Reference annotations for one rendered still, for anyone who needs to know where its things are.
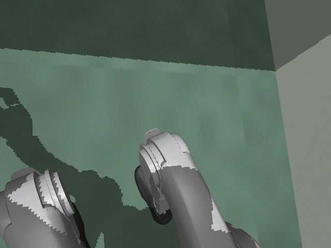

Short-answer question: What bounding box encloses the left robot foot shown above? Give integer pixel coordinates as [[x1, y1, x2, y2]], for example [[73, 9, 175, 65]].
[[72, 202, 90, 248]]

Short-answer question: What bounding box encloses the right robot foot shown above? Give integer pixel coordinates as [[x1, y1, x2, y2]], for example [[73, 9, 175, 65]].
[[134, 165, 172, 225]]

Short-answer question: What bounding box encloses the right robot hand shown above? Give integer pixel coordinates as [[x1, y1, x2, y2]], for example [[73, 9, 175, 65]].
[[225, 221, 262, 248]]

